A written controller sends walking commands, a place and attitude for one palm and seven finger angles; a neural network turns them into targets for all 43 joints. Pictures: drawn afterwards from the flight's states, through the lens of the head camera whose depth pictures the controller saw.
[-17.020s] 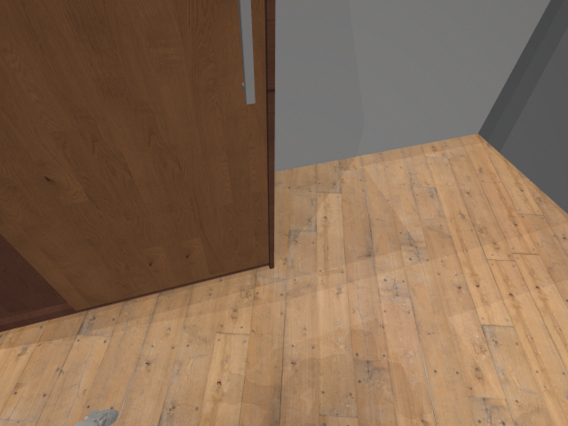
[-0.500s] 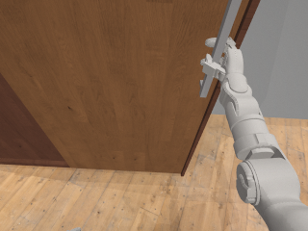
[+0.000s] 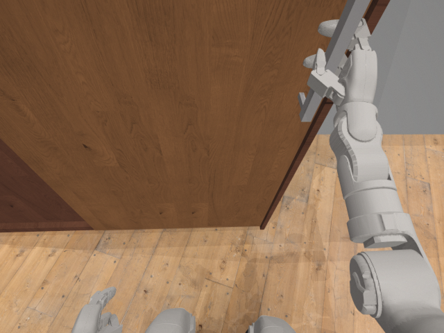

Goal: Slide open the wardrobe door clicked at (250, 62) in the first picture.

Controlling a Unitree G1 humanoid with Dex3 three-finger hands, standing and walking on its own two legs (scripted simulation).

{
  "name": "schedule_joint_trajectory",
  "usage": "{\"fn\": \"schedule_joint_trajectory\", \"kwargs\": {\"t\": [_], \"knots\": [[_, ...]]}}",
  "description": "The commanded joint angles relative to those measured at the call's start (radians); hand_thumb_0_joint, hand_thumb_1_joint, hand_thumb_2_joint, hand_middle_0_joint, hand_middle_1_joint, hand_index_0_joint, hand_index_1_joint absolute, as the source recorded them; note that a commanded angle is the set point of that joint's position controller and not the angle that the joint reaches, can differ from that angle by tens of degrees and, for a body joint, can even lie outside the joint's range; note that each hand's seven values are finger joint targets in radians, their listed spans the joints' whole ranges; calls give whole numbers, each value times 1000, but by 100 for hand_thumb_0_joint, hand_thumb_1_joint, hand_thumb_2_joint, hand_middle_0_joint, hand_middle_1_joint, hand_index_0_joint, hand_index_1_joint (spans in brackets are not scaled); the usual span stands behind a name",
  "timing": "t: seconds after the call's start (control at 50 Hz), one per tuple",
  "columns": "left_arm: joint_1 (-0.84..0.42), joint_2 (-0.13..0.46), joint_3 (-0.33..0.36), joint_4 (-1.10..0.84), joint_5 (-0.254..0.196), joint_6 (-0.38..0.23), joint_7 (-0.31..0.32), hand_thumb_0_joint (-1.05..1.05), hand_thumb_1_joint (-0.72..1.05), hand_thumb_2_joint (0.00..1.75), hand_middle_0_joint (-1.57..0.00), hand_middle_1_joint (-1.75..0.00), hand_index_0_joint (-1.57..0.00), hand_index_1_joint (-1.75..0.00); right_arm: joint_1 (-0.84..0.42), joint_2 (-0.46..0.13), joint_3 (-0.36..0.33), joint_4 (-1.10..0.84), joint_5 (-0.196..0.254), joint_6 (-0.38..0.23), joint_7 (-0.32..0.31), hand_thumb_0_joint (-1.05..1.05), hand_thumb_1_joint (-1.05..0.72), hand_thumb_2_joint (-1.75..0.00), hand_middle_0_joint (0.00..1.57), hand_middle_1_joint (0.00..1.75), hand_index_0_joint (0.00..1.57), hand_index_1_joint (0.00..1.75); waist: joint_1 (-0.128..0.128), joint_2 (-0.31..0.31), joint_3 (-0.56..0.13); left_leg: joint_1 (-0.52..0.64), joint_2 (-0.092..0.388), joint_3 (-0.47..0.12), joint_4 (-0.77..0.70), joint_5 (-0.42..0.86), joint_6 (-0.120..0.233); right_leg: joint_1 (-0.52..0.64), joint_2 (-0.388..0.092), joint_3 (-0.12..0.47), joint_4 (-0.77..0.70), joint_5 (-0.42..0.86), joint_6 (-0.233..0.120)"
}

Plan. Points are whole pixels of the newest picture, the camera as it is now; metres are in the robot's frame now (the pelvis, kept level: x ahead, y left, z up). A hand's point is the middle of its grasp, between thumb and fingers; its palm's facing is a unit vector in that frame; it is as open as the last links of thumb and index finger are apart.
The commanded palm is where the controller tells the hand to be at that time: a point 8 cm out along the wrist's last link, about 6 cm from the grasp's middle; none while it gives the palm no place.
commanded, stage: step sideways, sliding the door along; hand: right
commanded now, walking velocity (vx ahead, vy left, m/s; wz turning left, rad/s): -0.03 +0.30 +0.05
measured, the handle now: (333, 38) +0.51 -0.17 +0.23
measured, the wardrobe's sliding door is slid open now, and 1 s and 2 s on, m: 0.01 0.25 0.47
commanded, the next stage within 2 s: none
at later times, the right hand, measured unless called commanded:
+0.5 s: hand (269, 70) +0.47 -0.07 +0.20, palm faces +0.35 +0.93 -0.05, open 6.4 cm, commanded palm +0.43 -0.02 +0.20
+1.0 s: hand (153, 72) +0.45 +0.11 +0.20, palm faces +0.13 +0.99 -0.01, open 6.5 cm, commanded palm +0.43 +0.11 +0.20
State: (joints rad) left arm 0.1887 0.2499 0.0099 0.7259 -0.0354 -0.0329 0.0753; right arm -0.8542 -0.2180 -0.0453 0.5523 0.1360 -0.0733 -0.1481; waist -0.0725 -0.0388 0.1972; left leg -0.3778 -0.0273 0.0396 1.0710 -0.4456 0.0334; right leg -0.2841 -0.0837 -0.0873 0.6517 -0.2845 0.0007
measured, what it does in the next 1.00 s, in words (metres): steps to the left: left foot, then right foot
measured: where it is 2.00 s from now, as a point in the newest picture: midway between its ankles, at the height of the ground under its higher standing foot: outside the picture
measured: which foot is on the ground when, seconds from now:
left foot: up 0.00-0.26, down 0.28-0.42, up 0.44-0.64, down 0.66-0.92, up 0.94-1.00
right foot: down 0.00-0.28, up 0.30-0.38, down 0.40-0.70, up 0.72-0.90, down 0.92-1.00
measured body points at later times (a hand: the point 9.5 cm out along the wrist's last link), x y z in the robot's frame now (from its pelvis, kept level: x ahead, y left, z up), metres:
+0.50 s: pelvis +0.10 +0.14 +0.01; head +0.21 +0.12 +0.44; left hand +0.36 +0.32 -0.10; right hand +0.44 -0.12 +0.20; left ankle +0.15 +0.28 -0.68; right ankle +0.05 -0.01 -0.72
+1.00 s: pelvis +0.15 +0.24 +0.02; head +0.25 +0.21 +0.45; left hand +0.42 +0.39 -0.07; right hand +0.44 +0.06 +0.20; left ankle +0.18 +0.34 -0.67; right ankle +0.10 +0.10 -0.72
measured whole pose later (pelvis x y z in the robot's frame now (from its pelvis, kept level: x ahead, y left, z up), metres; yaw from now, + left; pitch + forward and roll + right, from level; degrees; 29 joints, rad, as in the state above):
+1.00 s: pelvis +0.15 +0.24 +0.02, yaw -7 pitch +0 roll +1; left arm 0.02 0.21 0.02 0.50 -0.01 -0.08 -0.04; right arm -0.17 -0.08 0.17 -0.37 0.01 -0.12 -0.13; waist -0.12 -0.02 0.25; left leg -0.46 -0.04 0.00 0.94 -0.44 0.00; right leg -0.18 -0.14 -0.14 0.52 -0.30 0.04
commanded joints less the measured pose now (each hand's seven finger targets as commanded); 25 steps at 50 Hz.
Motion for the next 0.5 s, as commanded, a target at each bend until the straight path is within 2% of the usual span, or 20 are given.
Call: {"fn": "schedule_joint_trajectory", "kwargs": {"t": [0.0, 0.02, 0.04, 0.06, 0.1, 0.16, 0.2, 0.22, 0.24, 0.26, 0.28, 0.3, 0.32, 0.34, 0.36, 0.38, 0.4, 0.42, 0.46, 0.48], "knots": [[-91, 99, 56, -135, -7, -18, -32, 0, 90, 90, -20, -30, -20, -30, -662, 85, 189, -505, -31, -133, 109, 0, -90, -90, 45, 140, 45, 140, 127, -40, -478, -419, 122, -166, 160, -109, -20, 612, -435, 424, -120, 807, -244], [-104, 98, 56, -141, -11, -20, -32, 0, 90, 90, -20, -30, -20, -30, -657, 87, 195, -533, -41, -127, 110, 0, -90, -90, 45, 140, 45, 140, 116, -84, -474, -377, 133, -138, 76, -68, -26, 565, -401, 342, -119, 761, -215], [-100, 91, 54, -153, -15, -26, -34, 0, 90, 90, -20, -30, -20, -30, -633, 142, 239, -541, -44, -121, 116, 0, -90, -90, 45, 140, 45, 140, 119, -122, -485, -313, 125, -94, 9, 2, -34, 524, -355, 267, -126, 727, -190], [-99, 97, 58, -164, -16, -38, -34, 0, 90, 90, -20, -30, -20, -30, -633, 144, 247, -578, -51, -121, 120, 0, -90, -90, 45, 140, 45, 140, 120, -148, -522, -242, 110, -47, -45, 58, -40, 502, -313, 205, -128, 732, -166], [-98, 97, 65, -192, -15, -55, -35, 0, 90, 90, -20, -30, -20, -30, -574, 128, 235, -587, -54, -118, 128, 0, -90, -90, 45, 140, 45, 140, 124, -230, -530, -140, 102, 3, -142, 127, -52, 447, -278, 120, -133, 731, -144], [-115, 93, 57, -222, -19, -82, -27, 0, 90, 90, -20, -30, -20, -30, -491, 103, 221, -627, -50, -119, 131, 0, -90, -90, 45, 140, 45, 140, 122, -274, -521, 31, 56, 78, -295, 212, -68, 360, -245, 40, -96, 682, -84], [-134, 69, 46, -244, -26, -98, -26, 0, 90, 90, -20, -30, -20, -30, -420, 77, 208, -681, -49, -124, 129, 0, -90, -90, 45, 140, 45, 140, 104, -249, -519, 138, 32, 92, -446, 294, -70, 339, -222, 28, 11, 667, -54], [-128, 59, 44, -242, -30, -107, -26, 0, 90, 90, -20, -30, -20, -30, -391, 69, 203, -712, -60, -124, 128, 0, -90, -90, 45, 140, 45, 140, 89, -157, -537, 234, 58, 69, -545, 523, -60, 291, -150, -3, 130, 570, -58], [-129, 25, 37, -234, -32, -113, -22, 0, 90, 90, -20, -30, -20, -30, -371, 18, 187, -742, -77, -118, 121, 0, -90, -90, 45, 140, 45, 140, 89, 60, -563, 370, 194, -52, -583, 949, -16, 119, -48, -28, 288, 313, -31], [-145, 4, 28, -220, -16, -128, -7, 0, 90, 90, -20, -30, -20, -30, -301, -1, 179, -713, -86, -96, 110, 0, -90, -90, 45, 140, 45, 140, 102, 141, -543, 436, 307, -147, -542, 1282, 26, -40, 37, -2, 302, -150, 48], [-159, 4, 26, -227, -13, -134, 3, 0, 90, 90, -20, -30, -20, -30, -280, -28, 163, -838, -87, -93, 105, 0, -90, -90, 45, 140, 45, 140, 75, 239, -567, 460, 334, -182, -498, 1437, 45, -94, 60, 24, 336, -314, 51], [-156, 17, 35, -220, -11, -136, 9, 0, 90, 90, -20, -30, -20, -30, -252, -26, 159, -891, -87, -91, 106, 0, -90, -90, 45, 140, 45, 140, 68, 356, -597, 509, 334, -198, -457, 1453, 67, -118, 56, 55, 341, -321, 35], [-160, 15, 29, -220, -13, -141, 12, 0, 90, 90, -20, -30, -20, -30, -220, 16, 186, -943, -85, -90, 103, 0, -90, -90, 45, 140, 45, 140, 76, 367, -622, 551, 330, -180, -409, 1482, 80, -121, 41, 70, 240, -284, 23], [-162, 10, 20, -217, -14, -145, 11, 0, 90, 90, -20, -30, -20, -30, -215, 67, 223, -983, -77, -97, 97, 0, -90, -90, 45, 140, 45, 140, 95, 328, -629, 519, 307, -130, -358, 1454, 61, -51, 17, 56, 80, -156, 12], [-168, 24, 25, -212, -17, -148, 13, 0, 90, 90, -20, -30, -20, -30, -218, 99, 256, -1013, -67, -106, 90, 0, -90, -90, 45, 140, 45, 140, 118, 221, -645, 374, 255, -53, -272, 1291, 2, 163, -48, 44, -105, 257, -6], [-179, 62, 46, -238, -11, -143, 1, 0, 90, 90, -20, -30, -20, -30, -196, 141, 284, -1031, -55, -119, 95, 0, -90, -90, 45, 140, 45, 140, 104, 21, -684, 94, 140, 28, -176, 808, -76, 456, -223, 179, -147, 910, -75], [-176, 75, 62, -265, -11, -136, -36, 0, 90, 90, -20, -30, -20, -30, -213, 169, 308, -1049, -58, -133, 106, 0, -90, -90, 45, 140, 45, 140, 84, -140, -700, -127, 80, -5, -61, 29, -67, 635, -357, 264, -90, 1309, -151], [-172, 53, 53, -275, -5, -142, -59, 0, 90, 90, -20, -30, -20, -30, -264, 192, 330, -1105, -80, -150, 107, 0, -90, -90, 45, 140, 45, 140, 101, -245, -649, -193, 80, -28, -31, -118, -52, 643, -339, 244, -56, 1298, -178], [-153, 53, 57, -268, -18, -162, -77, 0, 90, 90, -20, -30, -20, -30, -213, 190, 331, -1081, -82, -157, 100, 0, -90, -90, 45, 140, 45, 140, 92, -275, -612, -226, 78, -36, -81, -27, -31, 695, -288, 145, -8, 1198, -152], [-140, 50, 51, -273, -15, -169, -83, 0, 90, 90, -20, -30, -20, -30, -163, 207, 355, -1054, -84, -146, 101, 0, -90, -90, 45, 140, 45, 140, 97, -240, -584, -211, 75, -26, -133, 18, -35, 685, -267, 130, 0, 1166, -138]]}}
